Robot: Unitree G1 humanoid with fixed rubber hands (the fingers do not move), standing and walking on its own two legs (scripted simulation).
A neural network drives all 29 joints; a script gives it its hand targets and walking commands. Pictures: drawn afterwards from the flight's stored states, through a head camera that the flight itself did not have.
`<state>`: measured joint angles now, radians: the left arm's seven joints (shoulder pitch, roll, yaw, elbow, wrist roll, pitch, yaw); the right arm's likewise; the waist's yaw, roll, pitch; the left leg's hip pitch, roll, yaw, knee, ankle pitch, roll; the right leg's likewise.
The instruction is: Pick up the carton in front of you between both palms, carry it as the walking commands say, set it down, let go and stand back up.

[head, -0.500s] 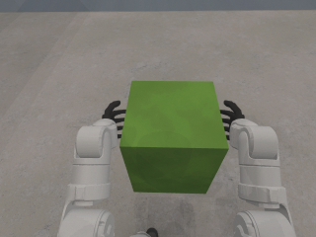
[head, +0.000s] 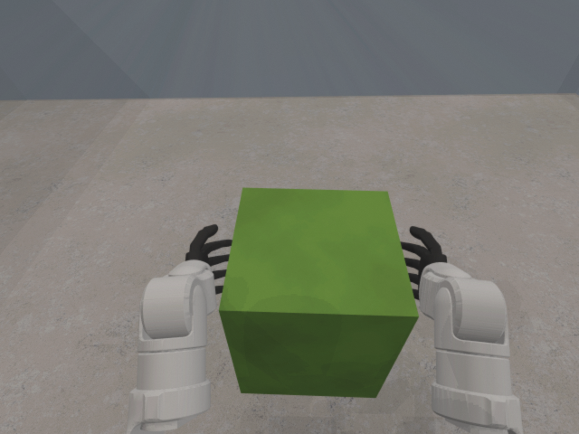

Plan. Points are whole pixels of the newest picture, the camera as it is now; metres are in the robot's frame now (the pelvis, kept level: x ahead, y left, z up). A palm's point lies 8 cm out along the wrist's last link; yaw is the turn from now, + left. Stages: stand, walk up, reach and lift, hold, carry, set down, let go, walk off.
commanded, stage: carry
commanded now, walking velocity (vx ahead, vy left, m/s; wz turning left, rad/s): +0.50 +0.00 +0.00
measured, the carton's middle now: (311, 296) +0.33 +0.00 +0.04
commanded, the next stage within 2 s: none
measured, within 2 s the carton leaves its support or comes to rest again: neither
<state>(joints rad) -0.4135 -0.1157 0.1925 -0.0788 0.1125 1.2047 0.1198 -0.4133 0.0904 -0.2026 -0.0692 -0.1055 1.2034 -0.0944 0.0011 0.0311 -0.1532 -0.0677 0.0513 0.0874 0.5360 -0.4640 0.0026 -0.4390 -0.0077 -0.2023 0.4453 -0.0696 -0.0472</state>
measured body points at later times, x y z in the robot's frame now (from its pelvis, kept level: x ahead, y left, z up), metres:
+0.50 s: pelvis +0.31 +0.04 +0.00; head +0.27 +0.05 +0.45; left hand +0.58 +0.19 +0.08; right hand +0.58 -0.11 +0.09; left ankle +0.39 +0.13 -0.73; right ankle +0.13 -0.08 -0.67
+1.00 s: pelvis +0.54 +0.02 +0.01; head +0.52 +0.00 +0.46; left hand +0.81 +0.17 +0.09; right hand +0.81 -0.14 +0.08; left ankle +0.43 +0.13 -0.73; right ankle +0.60 -0.07 -0.73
